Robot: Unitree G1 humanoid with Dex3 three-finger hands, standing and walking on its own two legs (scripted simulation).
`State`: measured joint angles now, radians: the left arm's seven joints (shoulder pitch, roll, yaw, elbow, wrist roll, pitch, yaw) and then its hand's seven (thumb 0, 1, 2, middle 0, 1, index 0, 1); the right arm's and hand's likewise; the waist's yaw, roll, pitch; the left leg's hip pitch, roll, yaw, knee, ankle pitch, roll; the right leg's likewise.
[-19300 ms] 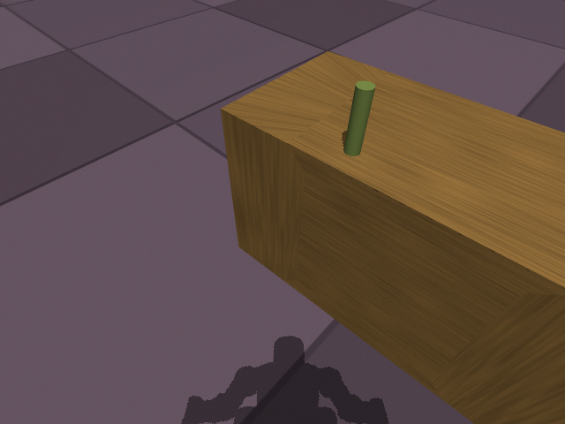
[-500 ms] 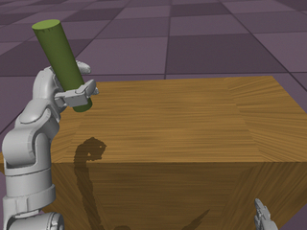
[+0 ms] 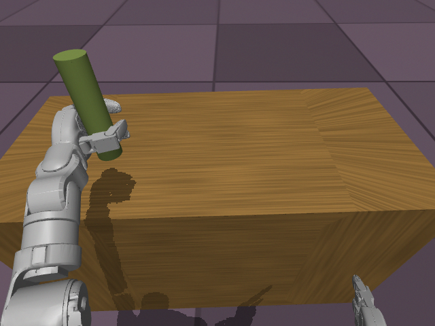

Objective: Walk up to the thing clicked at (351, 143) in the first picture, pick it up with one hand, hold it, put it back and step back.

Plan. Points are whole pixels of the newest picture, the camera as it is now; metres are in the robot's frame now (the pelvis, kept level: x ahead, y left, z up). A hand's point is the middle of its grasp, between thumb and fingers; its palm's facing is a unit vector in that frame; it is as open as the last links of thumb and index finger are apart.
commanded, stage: crouch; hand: left
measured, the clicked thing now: (93, 111) +0.42 +0.20 +0.23
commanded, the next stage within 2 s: lower in 0.74 s
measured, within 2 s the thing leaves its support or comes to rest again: neither
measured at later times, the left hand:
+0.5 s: hand (118, 137) +0.47 +0.19 +0.14, palm faces +0.16 -0.99 +0.00, open 5.7 cm
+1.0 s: hand (123, 146) +0.48 +0.20 +0.10, palm faces +0.14 -0.99 +0.00, open 5.7 cm
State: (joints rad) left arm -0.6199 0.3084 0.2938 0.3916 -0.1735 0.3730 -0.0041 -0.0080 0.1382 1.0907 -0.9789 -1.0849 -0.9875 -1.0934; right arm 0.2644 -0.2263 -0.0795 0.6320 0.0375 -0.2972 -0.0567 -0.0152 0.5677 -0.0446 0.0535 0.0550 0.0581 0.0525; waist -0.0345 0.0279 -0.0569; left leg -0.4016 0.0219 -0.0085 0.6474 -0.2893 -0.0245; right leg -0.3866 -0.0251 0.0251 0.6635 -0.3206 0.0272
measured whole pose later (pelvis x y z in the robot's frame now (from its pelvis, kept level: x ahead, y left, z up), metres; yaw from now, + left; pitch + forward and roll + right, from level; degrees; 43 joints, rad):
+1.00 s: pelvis +0.02 +0.01 -0.02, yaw -1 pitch +11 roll -1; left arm -0.70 0.37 0.32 0.85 -0.14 -0.12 -0.07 -0.01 0.13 1.11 -0.99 -1.08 -1.00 -1.08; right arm 0.27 -0.22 -0.06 0.47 0.02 -0.09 -0.03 -0.01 0.52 -0.06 0.05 0.05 0.06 0.05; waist -0.09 0.02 -0.09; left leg -0.62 0.04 -0.01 0.80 -0.37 -0.02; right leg -0.59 -0.01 0.03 0.77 -0.38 0.03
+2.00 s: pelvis +0.02 +0.01 -0.05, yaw -1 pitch +18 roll -2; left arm -0.66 0.38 0.36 0.91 -0.10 -0.31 -0.07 -0.01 0.14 1.09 -0.97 -1.09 -0.98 -1.10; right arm 0.38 -0.22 -0.05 0.11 -0.02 0.01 0.02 -0.01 0.51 -0.06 0.06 0.05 0.06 0.05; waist -0.14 0.00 -0.12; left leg -0.85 0.05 -0.02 1.00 -0.46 -0.02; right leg -0.81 0.01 0.02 0.96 -0.46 0.03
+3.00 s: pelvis +0.01 +0.01 -0.06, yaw -1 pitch +19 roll -2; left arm -0.66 0.39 0.40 0.92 -0.10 -0.36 -0.06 0.00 -0.36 0.18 -0.25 -0.20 -0.26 -0.20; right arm 0.41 -0.25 -0.05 0.01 -0.02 0.05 0.03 -0.01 0.52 -0.05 0.06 0.06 0.06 0.05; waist -0.16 -0.01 -0.12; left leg -0.91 0.05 -0.02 1.06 -0.48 -0.02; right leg -0.87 0.01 0.02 1.02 -0.48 0.03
